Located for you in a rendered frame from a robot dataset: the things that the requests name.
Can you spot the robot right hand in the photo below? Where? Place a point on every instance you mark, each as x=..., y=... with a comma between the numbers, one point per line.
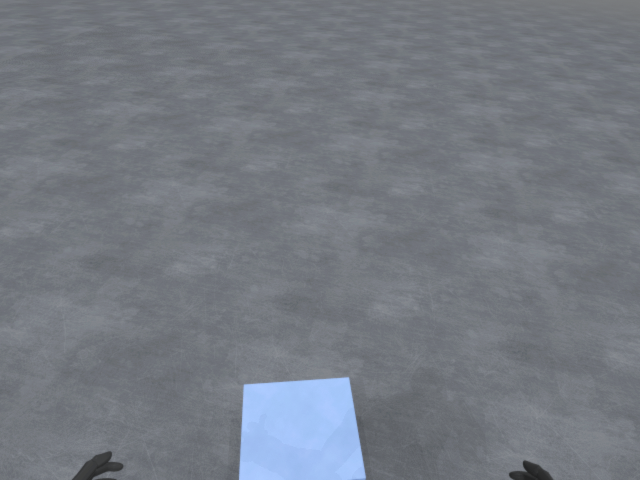
x=534, y=472

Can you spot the robot left hand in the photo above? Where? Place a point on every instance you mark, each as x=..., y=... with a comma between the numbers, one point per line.
x=97, y=465

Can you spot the carton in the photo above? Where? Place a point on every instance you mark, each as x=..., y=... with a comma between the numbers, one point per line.
x=300, y=430

